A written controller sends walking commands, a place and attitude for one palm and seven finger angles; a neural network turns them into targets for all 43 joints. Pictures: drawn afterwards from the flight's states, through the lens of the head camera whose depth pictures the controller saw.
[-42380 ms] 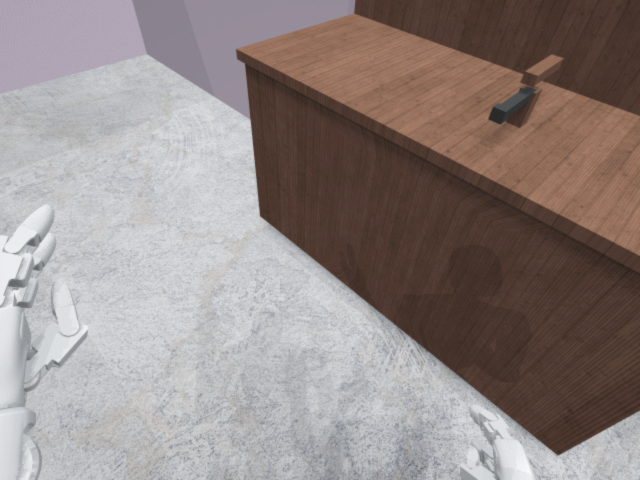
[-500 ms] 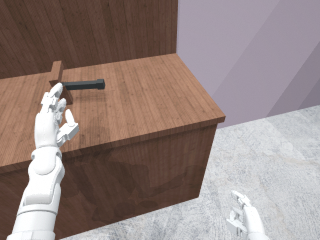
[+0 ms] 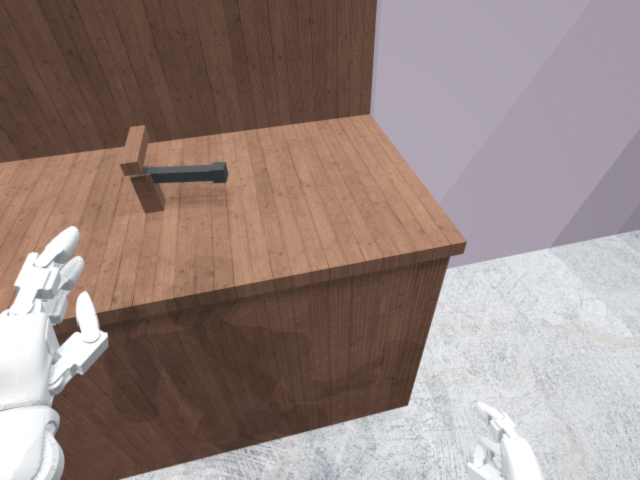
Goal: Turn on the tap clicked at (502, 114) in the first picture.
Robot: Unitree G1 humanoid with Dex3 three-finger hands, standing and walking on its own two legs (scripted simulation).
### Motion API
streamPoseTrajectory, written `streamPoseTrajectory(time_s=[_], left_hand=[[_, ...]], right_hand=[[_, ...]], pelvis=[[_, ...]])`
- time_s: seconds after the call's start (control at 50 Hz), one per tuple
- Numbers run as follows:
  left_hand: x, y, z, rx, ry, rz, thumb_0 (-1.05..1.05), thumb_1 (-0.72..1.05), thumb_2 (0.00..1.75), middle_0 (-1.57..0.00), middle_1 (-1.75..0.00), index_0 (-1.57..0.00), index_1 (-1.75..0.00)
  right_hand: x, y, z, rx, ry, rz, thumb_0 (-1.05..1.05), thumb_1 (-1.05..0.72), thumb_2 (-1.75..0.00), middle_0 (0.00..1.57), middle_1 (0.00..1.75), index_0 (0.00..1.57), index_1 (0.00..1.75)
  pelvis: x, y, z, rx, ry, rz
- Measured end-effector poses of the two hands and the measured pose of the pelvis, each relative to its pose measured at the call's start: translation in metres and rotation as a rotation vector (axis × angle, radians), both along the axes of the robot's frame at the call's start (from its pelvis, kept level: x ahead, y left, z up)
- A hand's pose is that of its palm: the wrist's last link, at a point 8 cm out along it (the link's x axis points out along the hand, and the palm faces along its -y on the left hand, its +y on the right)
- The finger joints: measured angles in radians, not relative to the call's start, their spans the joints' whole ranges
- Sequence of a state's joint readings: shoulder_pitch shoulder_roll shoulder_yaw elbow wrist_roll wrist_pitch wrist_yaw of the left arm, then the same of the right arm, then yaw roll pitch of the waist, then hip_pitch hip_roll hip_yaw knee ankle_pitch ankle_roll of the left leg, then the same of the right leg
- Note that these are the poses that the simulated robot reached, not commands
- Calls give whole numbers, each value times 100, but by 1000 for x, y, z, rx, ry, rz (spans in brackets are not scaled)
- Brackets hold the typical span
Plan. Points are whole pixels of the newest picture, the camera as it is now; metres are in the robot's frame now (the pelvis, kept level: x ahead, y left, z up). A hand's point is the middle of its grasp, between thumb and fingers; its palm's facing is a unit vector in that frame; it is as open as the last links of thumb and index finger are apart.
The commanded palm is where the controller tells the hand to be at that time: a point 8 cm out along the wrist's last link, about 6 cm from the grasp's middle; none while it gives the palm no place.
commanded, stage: draw the hand back beside the body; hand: left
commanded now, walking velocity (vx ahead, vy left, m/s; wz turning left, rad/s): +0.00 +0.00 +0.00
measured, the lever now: (219, 172) +0.60 +0.27 +0.08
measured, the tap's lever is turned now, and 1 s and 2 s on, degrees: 79 79 79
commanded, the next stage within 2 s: step back with the hand held close in 0.24 s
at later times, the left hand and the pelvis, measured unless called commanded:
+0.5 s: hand (104, 330) +0.20 +0.25 +0.16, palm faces +0.45 -0.82 -0.37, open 7.4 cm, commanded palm +0.15 +0.28 +0.17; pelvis -0.01 +0.00 +0.00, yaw +1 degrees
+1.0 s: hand (59, 386) +0.15 +0.26 +0.15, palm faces +0.44 -0.79 -0.42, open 7.4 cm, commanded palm +0.09 +0.30 +0.17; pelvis -0.06 +0.02 -0.02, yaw +1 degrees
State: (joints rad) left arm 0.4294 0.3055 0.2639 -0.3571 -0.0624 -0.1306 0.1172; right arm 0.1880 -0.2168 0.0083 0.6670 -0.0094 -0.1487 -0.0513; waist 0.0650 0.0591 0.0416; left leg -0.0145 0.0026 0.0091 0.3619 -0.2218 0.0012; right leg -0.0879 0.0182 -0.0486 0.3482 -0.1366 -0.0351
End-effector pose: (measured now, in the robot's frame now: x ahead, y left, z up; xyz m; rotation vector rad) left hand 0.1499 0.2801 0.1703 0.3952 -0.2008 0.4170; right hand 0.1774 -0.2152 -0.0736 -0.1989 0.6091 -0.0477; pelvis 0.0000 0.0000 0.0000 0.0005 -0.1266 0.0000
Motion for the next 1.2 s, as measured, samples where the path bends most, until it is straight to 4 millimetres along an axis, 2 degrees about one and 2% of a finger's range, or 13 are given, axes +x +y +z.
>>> streamPoseTrajectory(time_s=[0.1,0.28,0.38,0.44,0.54,0.62,0.78,1.0,1.2], left_hand=[[-13,3,2,9,-16,43,1,89,90,-21,-30,-21,-30],[-4,-1,0,-19,-23,46,1,89,90,-21,-30,-21,-30],[-1,-8,3,-3,-30,13,1,89,90,-21,-30,-21,-30],[3,-3,5,25,-28,16,1,89,90,-21,-30,-21,-30],[11,3,-4,51,32,12,1,89,90,-21,-30,-21,-30],[9,3,-9,71,85,-19,1,89,90,-21,-30,-21,-30],[-12,15,4,146,56,-11,1,89,90,-21,-31,-21,-30],[-46,20,-8,108,11,16,1,89,90,-21,-30,-21,-30],[-75,25,2,179,-91,50,1,89,90,-21,-30,-21,-30]], right_hand=[[9,2,2,-6,-24,28,1,-91,-90,21,30,20,30],[10,8,3,9,-45,39,1,-90,-90,21,30,20,30],[5,6,1,13,-37,33,1,-90,-90,21,30,20,30],[0,2,-1,10,-11,22,1,-90,-90,21,30,20,30],[-13,-10,-7,-15,51,-29,1,-90,-90,21,30,20,30],[-27,-16,-12,-39,92,-77,1,-90,-90,21,30,20,30],[-44,-12,-17,-49,115,-105,1,-91,-90,20,30,20,30],[-66,5,-18,-49,83,-62,1,-90,-90,21,30,20,30],[-90,6,-25,-62,88,-36,1,-90,-90,21,30,20,30]], pelvis=[[-2,-2,-1,-3,-5,15],[-5,-6,-1,1,-7,15],[-3,-7,-1,2,-9,11],[-5,-7,-2,-7,27,18],[-10,-1,-3,-12,84,17],[-14,7,-5,-3,107,9],[-31,15,-10,9,112,4],[-64,19,-18,-4,113,16],[-83,15,-28,-3,88,63]])
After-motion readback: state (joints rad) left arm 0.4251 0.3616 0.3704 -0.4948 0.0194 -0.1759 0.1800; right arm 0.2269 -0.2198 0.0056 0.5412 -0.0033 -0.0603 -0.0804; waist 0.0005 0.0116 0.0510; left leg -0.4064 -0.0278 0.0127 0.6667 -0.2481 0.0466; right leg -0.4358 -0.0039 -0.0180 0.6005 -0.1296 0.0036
